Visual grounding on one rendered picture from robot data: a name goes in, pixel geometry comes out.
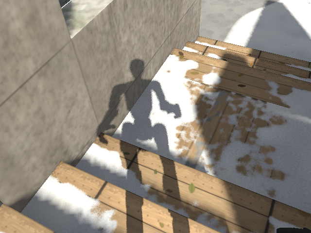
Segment stairs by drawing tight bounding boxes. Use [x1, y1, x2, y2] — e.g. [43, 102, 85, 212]
[183, 36, 311, 83]
[21, 132, 311, 233]

